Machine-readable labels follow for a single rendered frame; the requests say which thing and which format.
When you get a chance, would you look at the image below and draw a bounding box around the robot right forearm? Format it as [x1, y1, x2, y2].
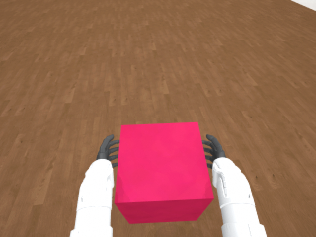
[212, 157, 267, 237]

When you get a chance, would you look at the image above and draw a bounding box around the left robot hand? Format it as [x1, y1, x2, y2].
[96, 134, 120, 168]

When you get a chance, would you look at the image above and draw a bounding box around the carton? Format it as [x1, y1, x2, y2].
[114, 122, 214, 224]

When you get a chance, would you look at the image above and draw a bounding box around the right robot hand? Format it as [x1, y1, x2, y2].
[201, 134, 226, 169]

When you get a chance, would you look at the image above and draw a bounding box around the robot left forearm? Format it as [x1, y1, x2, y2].
[70, 159, 114, 237]

